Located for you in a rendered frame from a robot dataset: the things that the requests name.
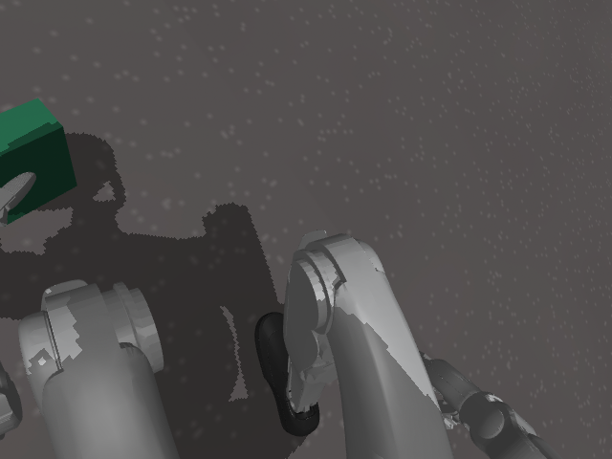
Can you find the carton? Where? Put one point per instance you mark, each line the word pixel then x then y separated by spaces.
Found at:
pixel 33 140

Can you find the right robot hand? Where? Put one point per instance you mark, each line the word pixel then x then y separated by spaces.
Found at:
pixel 452 385

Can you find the left robot hand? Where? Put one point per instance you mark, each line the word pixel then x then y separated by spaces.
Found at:
pixel 13 192

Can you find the right robot foot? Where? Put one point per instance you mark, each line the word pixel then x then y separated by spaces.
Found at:
pixel 273 358

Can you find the right robot arm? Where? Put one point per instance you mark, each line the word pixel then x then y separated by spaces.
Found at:
pixel 499 431

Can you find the left robot arm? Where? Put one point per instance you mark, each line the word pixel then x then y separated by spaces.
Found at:
pixel 10 405

